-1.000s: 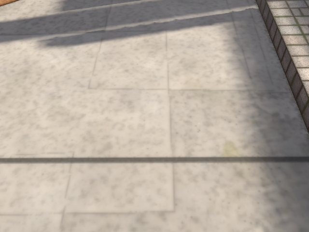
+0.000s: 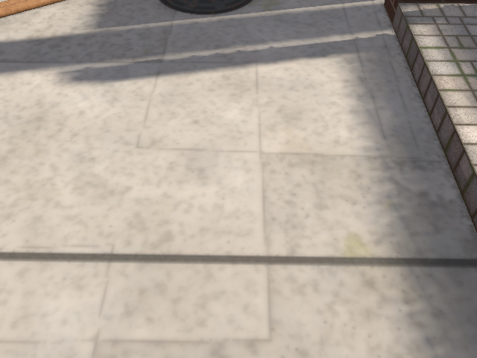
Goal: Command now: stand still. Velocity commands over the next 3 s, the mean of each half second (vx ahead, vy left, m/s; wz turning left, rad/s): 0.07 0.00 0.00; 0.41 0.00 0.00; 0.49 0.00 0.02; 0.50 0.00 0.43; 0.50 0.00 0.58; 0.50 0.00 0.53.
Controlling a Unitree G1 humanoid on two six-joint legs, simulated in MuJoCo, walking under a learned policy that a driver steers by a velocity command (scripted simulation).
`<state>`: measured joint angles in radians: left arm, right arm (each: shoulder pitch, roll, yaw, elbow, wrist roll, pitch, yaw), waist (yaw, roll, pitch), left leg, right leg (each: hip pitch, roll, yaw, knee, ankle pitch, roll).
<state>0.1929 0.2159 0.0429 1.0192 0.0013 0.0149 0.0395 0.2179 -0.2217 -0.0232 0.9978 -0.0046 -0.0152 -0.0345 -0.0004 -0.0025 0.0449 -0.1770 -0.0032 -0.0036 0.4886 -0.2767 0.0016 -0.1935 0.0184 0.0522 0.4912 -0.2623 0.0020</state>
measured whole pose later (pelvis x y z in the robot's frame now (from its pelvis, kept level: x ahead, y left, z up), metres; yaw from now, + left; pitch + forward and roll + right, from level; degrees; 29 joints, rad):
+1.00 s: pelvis +0.24 +0.01 -0.02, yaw +0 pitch +2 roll +0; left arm 0.53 0.22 0.03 1.09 -0.01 -0.06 0.02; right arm -0.08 -0.23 -0.02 0.83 0.03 -0.10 0.05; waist 0.08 0.01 0.04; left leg -0.53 0.00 0.05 0.53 -0.05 0.10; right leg 0.19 -0.02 -0.01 0.27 -0.47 0.01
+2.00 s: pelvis +0.80 +0.01 -0.01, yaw +17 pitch +1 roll -3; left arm 0.31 0.26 0.08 0.96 -0.01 -0.08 0.02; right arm 0.08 -0.24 -0.06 0.80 0.02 -0.03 0.05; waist 0.06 0.03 0.03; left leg -0.65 0.10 0.02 0.69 -0.04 0.06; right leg 0.08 0.00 -0.29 0.24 -0.33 0.02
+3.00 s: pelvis +1.28 +0.29 +0.00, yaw +50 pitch +2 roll -2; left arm 0.34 0.29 0.08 0.88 -0.02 -0.09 -0.01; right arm 0.09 -0.27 -0.06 0.63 0.02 -0.03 0.03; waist 0.10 0.03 0.03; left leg -0.64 0.09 -0.03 0.67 -0.06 0.03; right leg 0.03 -0.01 -0.18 0.24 -0.30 0.01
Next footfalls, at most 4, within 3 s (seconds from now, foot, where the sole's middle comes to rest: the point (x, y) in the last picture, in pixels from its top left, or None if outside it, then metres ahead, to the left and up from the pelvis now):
1.00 left None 0.43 0.11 -0.77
1.54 right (288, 284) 0.74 -0.12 -0.77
2.08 left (194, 223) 0.97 0.18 -0.77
2.58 right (207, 150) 1.32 0.15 -0.77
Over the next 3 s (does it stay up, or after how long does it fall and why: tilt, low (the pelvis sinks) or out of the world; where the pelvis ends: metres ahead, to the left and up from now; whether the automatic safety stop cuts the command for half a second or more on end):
stays up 1.28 0.29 0.00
